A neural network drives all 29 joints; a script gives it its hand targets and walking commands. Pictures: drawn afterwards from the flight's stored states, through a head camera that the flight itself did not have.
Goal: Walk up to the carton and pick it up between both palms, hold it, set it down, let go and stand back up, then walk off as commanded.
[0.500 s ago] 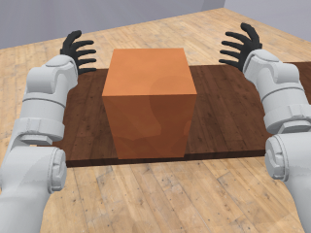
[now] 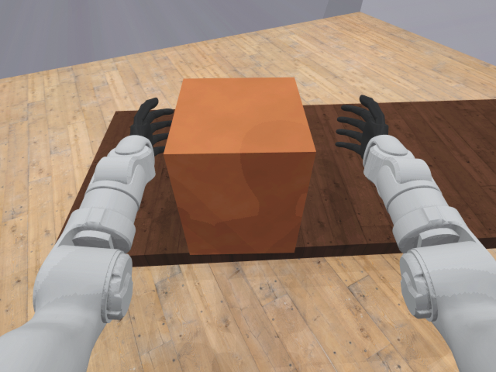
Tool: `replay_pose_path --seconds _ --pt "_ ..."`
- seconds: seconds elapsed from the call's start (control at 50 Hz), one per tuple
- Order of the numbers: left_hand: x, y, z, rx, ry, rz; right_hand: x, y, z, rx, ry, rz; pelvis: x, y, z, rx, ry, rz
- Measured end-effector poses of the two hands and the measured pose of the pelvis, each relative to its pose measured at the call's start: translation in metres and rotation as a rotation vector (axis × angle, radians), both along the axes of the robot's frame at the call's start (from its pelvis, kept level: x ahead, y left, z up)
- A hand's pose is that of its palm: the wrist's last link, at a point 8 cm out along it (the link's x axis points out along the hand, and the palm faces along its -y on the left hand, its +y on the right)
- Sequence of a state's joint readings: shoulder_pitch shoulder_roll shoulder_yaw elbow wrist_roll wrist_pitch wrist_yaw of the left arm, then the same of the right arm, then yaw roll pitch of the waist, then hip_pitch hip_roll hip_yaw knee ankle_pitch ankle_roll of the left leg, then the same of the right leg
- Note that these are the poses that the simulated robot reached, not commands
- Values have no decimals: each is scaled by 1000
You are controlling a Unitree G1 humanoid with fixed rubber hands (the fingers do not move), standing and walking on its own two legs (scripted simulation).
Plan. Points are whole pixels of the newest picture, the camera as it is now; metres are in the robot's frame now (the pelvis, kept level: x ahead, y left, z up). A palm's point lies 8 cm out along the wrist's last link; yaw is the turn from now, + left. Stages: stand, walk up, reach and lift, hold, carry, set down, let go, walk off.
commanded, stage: reach and lift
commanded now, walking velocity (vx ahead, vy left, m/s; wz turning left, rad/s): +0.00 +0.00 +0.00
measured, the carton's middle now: (240, 168) +0.46 +0.02 +0.10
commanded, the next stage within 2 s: none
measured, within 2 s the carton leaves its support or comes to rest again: neither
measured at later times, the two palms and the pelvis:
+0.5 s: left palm (153, 157) +0.44 +0.17 +0.15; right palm (356, 156) +0.44 -0.18 +0.14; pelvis +0.01 +0.00 +0.00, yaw +0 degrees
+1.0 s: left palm (163, 154) +0.44 +0.15 +0.15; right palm (334, 156) +0.44 -0.14 +0.14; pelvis +0.01 +0.00 +0.00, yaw +0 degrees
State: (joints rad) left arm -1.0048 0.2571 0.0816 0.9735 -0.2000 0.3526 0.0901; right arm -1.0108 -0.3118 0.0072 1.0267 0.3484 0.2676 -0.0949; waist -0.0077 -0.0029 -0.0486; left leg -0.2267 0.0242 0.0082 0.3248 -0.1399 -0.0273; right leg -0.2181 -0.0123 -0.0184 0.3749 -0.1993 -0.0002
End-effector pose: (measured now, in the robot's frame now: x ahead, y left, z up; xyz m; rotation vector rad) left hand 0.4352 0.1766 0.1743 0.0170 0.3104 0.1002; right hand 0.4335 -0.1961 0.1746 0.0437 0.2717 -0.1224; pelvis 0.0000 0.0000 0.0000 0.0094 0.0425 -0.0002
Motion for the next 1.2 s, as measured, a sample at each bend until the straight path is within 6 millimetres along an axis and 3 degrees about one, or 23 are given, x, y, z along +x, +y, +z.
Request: replay_pose_path --seconds 0.22,0.5,0.76,1.2 --pt "-2 -8 -28 14 -10 -6 0 15 -34 2 14 -7 5 0 0 0 7 0" --pt "0 -10 -29 17 -28 15 5 18 -33 2 -8 -16 7 -1 0 1 10 0" --pt "3 -19 -29 52 -54 7 8 59 -36 -7 -10 37 9 0 0 0 14 0" --pt "5 -27 -26 71 -73 -3 8 54 -35 -5 -17 -21 10 1 0 -2 18 0"
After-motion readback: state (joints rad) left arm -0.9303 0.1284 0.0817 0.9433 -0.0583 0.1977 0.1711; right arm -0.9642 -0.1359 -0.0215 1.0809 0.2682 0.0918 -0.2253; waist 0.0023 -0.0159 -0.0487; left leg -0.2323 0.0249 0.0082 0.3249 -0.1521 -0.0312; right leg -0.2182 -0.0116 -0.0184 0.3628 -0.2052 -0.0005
